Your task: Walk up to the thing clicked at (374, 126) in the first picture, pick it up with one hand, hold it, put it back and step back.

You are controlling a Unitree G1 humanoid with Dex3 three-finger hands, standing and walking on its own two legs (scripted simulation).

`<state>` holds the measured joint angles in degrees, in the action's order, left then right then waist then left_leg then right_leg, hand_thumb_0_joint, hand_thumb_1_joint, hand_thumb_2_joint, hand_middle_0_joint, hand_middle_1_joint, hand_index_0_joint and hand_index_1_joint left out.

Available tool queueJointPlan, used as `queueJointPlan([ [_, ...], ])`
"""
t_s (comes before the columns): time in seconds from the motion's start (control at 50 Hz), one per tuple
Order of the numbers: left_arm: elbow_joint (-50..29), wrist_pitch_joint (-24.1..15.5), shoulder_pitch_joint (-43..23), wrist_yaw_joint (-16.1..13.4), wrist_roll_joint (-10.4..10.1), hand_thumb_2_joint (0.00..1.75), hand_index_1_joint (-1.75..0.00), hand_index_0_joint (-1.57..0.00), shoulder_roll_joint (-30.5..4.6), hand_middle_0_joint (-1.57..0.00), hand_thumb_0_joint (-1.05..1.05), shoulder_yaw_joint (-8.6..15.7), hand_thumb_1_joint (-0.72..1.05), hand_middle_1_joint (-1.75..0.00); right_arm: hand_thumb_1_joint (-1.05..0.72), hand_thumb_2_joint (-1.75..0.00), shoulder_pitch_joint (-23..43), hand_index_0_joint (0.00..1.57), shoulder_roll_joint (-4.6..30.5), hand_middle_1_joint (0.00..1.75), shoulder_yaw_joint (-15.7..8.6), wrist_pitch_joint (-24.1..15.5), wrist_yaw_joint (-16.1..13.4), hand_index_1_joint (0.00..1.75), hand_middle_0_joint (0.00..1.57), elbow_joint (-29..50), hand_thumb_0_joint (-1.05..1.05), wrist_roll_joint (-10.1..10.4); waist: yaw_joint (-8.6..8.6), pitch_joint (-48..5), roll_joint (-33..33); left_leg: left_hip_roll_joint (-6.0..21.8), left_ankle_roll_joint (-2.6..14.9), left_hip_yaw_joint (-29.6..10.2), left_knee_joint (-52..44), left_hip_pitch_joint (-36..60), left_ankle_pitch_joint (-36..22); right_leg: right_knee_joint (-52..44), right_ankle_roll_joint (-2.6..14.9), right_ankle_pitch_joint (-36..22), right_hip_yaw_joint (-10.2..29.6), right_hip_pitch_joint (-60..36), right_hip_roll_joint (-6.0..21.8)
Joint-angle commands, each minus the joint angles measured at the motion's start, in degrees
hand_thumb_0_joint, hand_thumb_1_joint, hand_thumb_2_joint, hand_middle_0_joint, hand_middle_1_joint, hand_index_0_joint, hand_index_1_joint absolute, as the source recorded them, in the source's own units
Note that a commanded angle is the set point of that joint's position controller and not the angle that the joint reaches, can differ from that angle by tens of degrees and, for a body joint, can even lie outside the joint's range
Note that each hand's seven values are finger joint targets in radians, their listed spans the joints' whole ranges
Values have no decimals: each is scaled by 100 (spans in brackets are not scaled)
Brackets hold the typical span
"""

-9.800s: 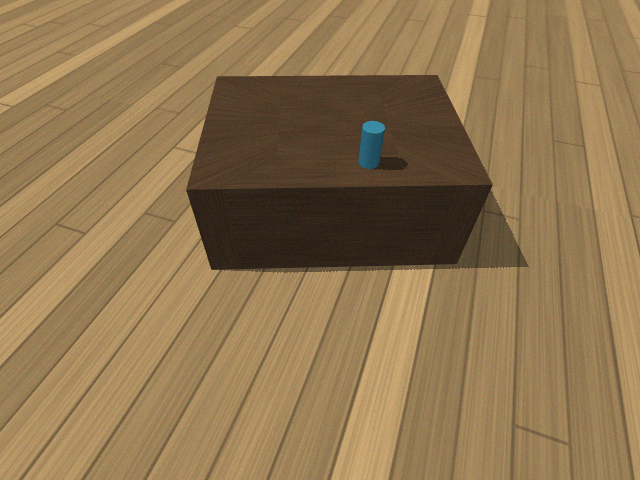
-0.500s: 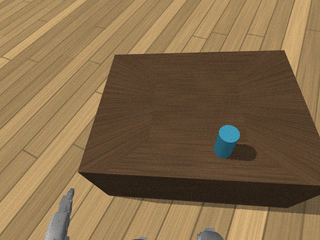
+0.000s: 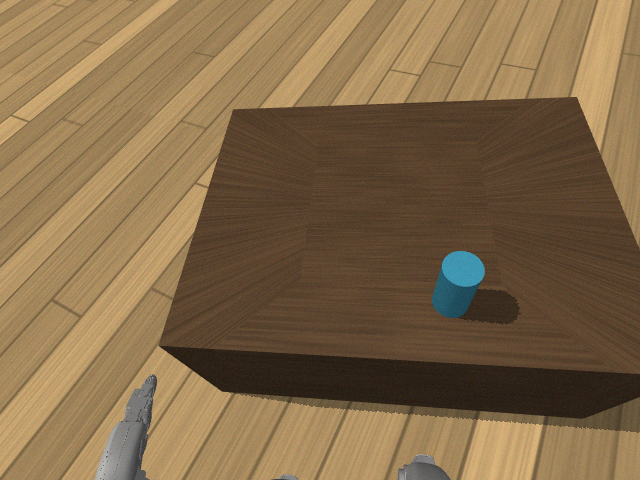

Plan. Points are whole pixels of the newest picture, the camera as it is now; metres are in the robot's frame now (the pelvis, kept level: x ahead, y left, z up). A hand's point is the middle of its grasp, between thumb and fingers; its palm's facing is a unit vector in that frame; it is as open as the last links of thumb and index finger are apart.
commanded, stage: go down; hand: right
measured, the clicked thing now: (456, 286) +0.48 -0.19 -0.24
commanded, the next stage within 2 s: approach in 0.20 s
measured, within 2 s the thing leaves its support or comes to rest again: neither
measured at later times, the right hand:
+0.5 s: hand out of the picture +0.40 -0.36 +0.03, palm faces +0.20 +0.98 -0.01, open 17.6 cm
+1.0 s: hand (531, 307) +0.42 -0.29 -0.19, palm faces +0.16 +0.99 +0.04, open 17.7 cm
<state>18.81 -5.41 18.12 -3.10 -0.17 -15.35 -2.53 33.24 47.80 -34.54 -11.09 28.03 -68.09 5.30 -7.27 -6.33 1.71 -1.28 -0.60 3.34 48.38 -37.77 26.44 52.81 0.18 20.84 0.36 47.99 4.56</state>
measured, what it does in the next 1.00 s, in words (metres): lowers itself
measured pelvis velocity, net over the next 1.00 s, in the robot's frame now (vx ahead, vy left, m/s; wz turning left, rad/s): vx -0.04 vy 0.00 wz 0.09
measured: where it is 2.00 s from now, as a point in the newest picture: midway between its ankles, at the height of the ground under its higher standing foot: outside the picture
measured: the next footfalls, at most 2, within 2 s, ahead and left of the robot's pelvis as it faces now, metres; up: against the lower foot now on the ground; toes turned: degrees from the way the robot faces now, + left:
none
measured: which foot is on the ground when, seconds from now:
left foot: down 0.00-1.00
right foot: down 0.00-1.00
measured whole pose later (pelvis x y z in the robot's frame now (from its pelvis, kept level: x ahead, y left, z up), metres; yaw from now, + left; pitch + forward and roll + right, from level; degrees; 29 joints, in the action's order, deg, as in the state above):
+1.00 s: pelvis -0.04 +0.00 -0.13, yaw +5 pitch +29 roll +8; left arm -8.3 -9.8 21.8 3.0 5.1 -18.1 4.5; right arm 34.2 43.8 -43.5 -38.4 23.9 -72.3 6.5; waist -18.2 -7.1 4.1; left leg -3.5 -0.6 5.3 83.5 -75.8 37.2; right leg 87.2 0.4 30.0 4.5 87.2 7.0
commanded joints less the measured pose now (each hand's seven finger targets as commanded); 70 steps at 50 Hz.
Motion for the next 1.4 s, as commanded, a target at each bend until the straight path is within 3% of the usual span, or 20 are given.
queueJointPlan([
  [0.0, -698, -300, 245, -85, -7, 6, -5, -5, -996, -5, 0, 547, -54, -5, 54, -6, 1836, 5, 2140, 5, -183, -447, 34, 5, 4, 1046, 0, 194, 116, -1733, -1613, -113, 198, -108, -582, -370, -1353, -651, 76, -1464, 259, -2577, -158],
  [0.04, -610, -340, 88, -29, 12, 5, -5, -6, -770, -5, 0, 245, -54, -5, 59, -6, 1352, 4, 1685, 6, 42, -412, 28, 6, 3, 435, 0, 205, 51, -1410, -983, -118, 155, -118, -601, -414, -1397, -595, 159, -1231, 253, -2071, -159],
  [0.08, -1321, -395, -304, -116, 17, 6, -5, -5, -1181, -5, 0, 568, -55, -5, 59, -6, 2617, 4, 2946, 6, -518, -640, -59, 6, 3, 1755, 0, 168, 79, -2683, -1536, -86, 158, -173, -548, -94, -1556, -529, 115, -1430, 256, -2742, -160],
  [0.16, -510, -310, 294, -17, -6, 6, -5, -5, -749, -5, 0, 261, -54, -6, 59, -6, 1267, 4, 1678, 6, 6, -413, 98, 6, 3, 231, 0, 275, 57, -1450, -1132, -137, 149, -85, -526, -432, -1516, -537, 124, -1472, 265, -2152, -172],
  [0.2, -1365, -410, -433, -119, 17, 6, -5, -5, -1222, -5, 0, 678, -56, -5, 59, -6, 2729, 4, 2809, 6, -482, -678, 0, 6, 3, 1688, 0, 209, 45, -2777, -1559, -97, 155, -158, -467, -271, -1688, -401, 111, -1772, 306, -2819, -118],
  [0.22, -878, -343, -2, -134, 21, 7, -5, -5, -1278, -5, 0, 727, -56, -5, 59, -6, 2384, 4, 2805, 6, -494, -632, 9, 6, 3, 1262, 0, 218, 85, -2383, -1642, -129, 183, -93, -465, -415, -1463, -510, 65, -1623, 313, -2735, -131],
  [0.28, -547, -330, 304, -38, 3, 7, -5, -3, -851, -5, 0, 402, -57, -3, 61, -5, 1169, 4, 1646, 6, -62, -501, 120, 6, 2, 273, 0, 274, 75, -1626, -1129, -140, 151, -77, -496, -480, -1444, -522, 119, -1430, 286, -2207, -151],
  [0.32, -1074, -410, -189, -95, 29, 5, -4, -4, -1132, -4, 0, 582, -55, -4, 58, -5, 2207, 5, 2432, 6, -462, -750, 59, 6, 5, 1566, 0, 336, 146, -2734, -1552, -110, 147, -144, -416, -234, -1741, -389, 105, -1821, 286, -2750, -138],
  [0.4, -747, -451, -129, -2, 40, 6, -5, -3, -872, -4, 0, 432, -55, -4, 61, -5, 1135, 5, 936, 6, 74, -919, 172, 6, 4, 340, 0, 550, -90, -1680, -794, -157, 143, -70, -180, -798, -1551, -197, 128, -1747, 358, -1986, -100],
  [0.44, -1366, -529, -403, -58, 69, 6, -5, -3, -1198, -4, 0, 688, -57, -4, 61, -5, 1972, 5, 1796, 6, -452, -1339, 66, 6, 4, 1341, 0, 588, -70, -2606, -997, -125, 131, -160, -67, -632, -1675, -5, 142, -1769, 342, -2202, -110],
  [0.5, -1061, -549, 281, 49, 110, 5, -5, -3, -967, -4, 0, 654, -55, -4, 61, -4, 1062, 5, 674, 6, -62, -1577, 216, 6, 4, 327, 0, 730, -313, -1818, -753, -165, 120, -112, 233, -1159, -1568, 265, 156, -1744, 360, -1636, -137],
  [0.56, -1590, -639, 189, 55, 198, 5, -4, -3, -1133, -4, 0, 821, -55, -4, 61, -4, 1571, 6, 1386, 5, -523, -2007, 27, 5, 5, 746, 0, 666, -263, -2123, -948, -160, 143, -173, 560, -1511, -1262, 572, 137, -1354, 353, -1365, -119],
  [0.62, -1626, -699, 612, 202, 259, 5, -5, -4, -949, -4, 0, 837, -54, -4, 60, -4, 1389, 6, 883, 5, -347, -2298, 12, 5, 5, 721, 0, 649, -390, -2006, -1288, -203, 168, -132, 970, -2086, -874, 877, 80, -1011, 358, -1095, -119],
  [0.7, -2563, -782, 381, 206, 385, 5, -4, -4, -1432, -4, 0, 1312, -55, -4, 61, -3, 1840, 6, 1480, 5, -738, -2626, -136, 5, 5, 1210, 0, 463, -508, -2958, -1725, -224, 199, -48, 1494, -2394, -989, 1352, 5, -1562, 513, -1296, -24],
  [0.76, -2684, -792, 409, 312, 420, 6, -5, -3, -1243, -4, 0, 1157, -56, -4, 61, -4, 1404, 6, 872, 5, -564, -2743, -163, 5, 5, 484, 0, 434, -602, -2636, -1698, -277, 226, 23, 1829, -2956, -756, 1708, -1, -1507, 586, -798, 20],
  [0.84, -3120, -743, 556, 399, 476, 5, -4, -4, -1352, -4, 0, 1342, -54, -4, 61, -4, 1610, 5, 1610, 6, -1109, -3039, -373, 6, 4, 758, 0, 279, -595, -3024, -2079, -297, 253, 35, 2255, -3272, -471, 2072, -38, -1018, 648, -447, 89],
  [0.88, -3569, -771, 503, 457, 494, 5, -4, -4, -1345, -4, 0, 1382, -54, -4, 61, -6, 1426, 5, 1018, 6, -865, -3088, -341, 6, 4, 527, 0, 261, -821, -3035, -2001, -319, 266, 101, 2498, -3527, -441, 2278, -42, -930, 725, -231, 110],
  [0.94, -3792, -711, 708, 478, 489, 5, -4, -4, -1553, -4, 0, 1594, -54, -4, 61, -5, 1400, 5, 1432, 6, -1103, -3206, -446, 6, 4, 582, 0, 174, -845, -3069, -2113, -342, 294, 95, 2804, -3918, -204, 2595, -46, -563, 741, 214, 127],
  [1.14, -4302, -506, 1260, 603, 499, 4, -5, -5, -1743, -5, 0, 2241, -53, -5, 61, -3, 1642, 4, 928, 5, -922, -3155, -1058, 5, 4, 1726, 0, -91, -1026, -3519, -2980, -361, 301, 177, 3343, -4668, -43, 3075, -117, -440, 805, 137, 203],
  [1.38, -5050, -231, 1016, 698, 447, 4, -5, -5, -1397, -4, 0, 2112, -52, -5, 61, -4, 1280, 4, -473, 5, -285, -2797, -1812, 5, 3, 1979, 0, -229, -1060, -3243, -2027, -396, 219, 197, 3266, -4385, -239, 3253, 43, -101, 690, 949, 138],
])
